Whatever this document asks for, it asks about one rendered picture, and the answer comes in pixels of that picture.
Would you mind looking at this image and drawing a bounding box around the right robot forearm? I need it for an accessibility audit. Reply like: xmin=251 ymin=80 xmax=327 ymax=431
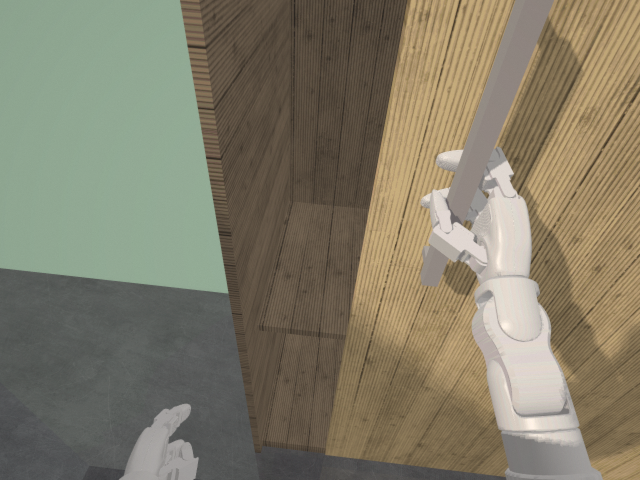
xmin=472 ymin=275 xmax=603 ymax=480

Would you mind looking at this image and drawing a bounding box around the wardrobe door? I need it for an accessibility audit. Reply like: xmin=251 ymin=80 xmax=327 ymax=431
xmin=325 ymin=0 xmax=640 ymax=480

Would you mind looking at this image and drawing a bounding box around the robot left hand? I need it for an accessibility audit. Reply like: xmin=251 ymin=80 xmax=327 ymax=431
xmin=124 ymin=404 xmax=199 ymax=480

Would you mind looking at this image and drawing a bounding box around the handle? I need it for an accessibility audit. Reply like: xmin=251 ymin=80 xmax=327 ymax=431
xmin=420 ymin=0 xmax=554 ymax=287

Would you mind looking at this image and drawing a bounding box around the robot right hand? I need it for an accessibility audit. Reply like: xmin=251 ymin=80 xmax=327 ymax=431
xmin=420 ymin=147 xmax=532 ymax=285

